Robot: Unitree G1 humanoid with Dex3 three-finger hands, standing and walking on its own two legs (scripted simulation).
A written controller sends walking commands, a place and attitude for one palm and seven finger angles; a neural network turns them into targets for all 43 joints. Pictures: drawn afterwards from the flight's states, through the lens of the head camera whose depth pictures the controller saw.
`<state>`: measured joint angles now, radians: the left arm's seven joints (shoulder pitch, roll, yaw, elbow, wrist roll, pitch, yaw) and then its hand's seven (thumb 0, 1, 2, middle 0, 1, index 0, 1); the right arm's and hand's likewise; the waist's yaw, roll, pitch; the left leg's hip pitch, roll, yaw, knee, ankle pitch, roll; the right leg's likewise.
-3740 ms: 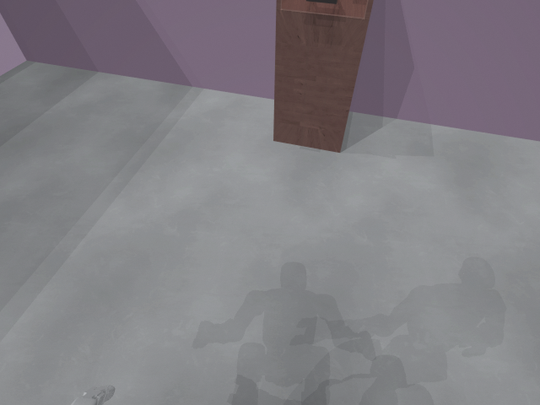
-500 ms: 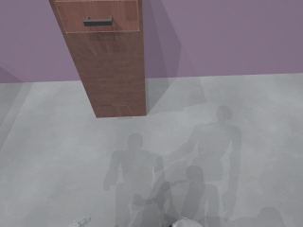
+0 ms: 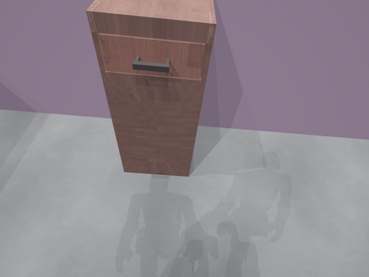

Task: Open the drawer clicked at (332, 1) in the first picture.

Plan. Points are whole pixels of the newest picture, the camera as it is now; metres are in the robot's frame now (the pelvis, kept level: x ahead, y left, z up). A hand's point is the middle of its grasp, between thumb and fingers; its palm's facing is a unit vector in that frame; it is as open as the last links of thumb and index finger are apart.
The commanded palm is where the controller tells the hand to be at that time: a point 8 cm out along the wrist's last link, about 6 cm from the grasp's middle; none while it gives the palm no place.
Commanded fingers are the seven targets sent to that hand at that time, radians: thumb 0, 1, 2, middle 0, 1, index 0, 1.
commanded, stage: take the last steps up to it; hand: left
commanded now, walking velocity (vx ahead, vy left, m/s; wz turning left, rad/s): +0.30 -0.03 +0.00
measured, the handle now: (152, 63) +0.77 +0.17 +0.04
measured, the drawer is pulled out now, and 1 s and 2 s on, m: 0.00 0.00 0.00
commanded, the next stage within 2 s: come to a stop and stand still in 0.48 s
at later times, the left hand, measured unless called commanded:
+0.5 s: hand (145, 237) +0.24 +0.11 -0.16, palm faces +0.09 -0.97 -0.21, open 7.2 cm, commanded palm none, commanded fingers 0.00 0.90 0.90 -0.20 -0.30 -0.20 -0.30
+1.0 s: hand (140, 254) +0.20 +0.12 -0.18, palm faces +0.09 -0.97 -0.24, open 7.4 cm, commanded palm none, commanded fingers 0.00 0.90 0.90 -0.20 -0.30 -0.20 -0.30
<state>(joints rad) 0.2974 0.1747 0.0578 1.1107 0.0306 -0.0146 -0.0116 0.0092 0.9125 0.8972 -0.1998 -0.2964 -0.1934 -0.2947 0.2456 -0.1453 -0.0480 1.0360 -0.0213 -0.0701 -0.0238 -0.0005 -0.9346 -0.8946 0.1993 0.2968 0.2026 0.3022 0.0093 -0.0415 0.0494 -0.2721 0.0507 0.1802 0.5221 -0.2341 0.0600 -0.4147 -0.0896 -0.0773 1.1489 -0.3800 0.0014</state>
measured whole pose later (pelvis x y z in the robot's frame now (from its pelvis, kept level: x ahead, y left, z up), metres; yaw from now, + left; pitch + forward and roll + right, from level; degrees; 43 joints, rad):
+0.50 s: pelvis +0.16 -0.07 +0.00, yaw +2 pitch -1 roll +0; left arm 0.18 0.13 0.06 1.03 0.01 -0.08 0.02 -0.02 0.95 0.90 -0.20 -0.30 -0.20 -0.30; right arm 0.38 -0.13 -0.06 1.15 -0.02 -0.01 -0.01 0.01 -0.91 -0.89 0.20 0.30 0.20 0.30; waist -0.02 0.04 0.04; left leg -0.36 0.09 0.08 1.08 -0.43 0.00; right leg -0.27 -0.05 -0.18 0.54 -0.25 -0.04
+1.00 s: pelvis +0.20 -0.07 -0.01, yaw +1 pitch -1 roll +1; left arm 0.24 0.17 0.05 1.04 0.02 0.05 0.03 0.01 0.91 0.90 -0.20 -0.30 -0.19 -0.29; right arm 0.07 -0.14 -0.04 1.00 -0.02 0.03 -0.04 0.00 -0.91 -0.89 0.20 0.30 0.20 0.30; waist 0.03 0.01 0.12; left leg -0.33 0.08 0.12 0.49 -0.12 0.00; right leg -0.35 -0.04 -0.04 0.89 -0.53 0.02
